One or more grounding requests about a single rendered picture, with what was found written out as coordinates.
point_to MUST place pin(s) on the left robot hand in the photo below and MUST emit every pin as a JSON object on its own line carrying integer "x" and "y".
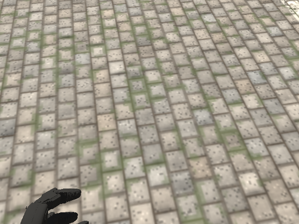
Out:
{"x": 38, "y": 212}

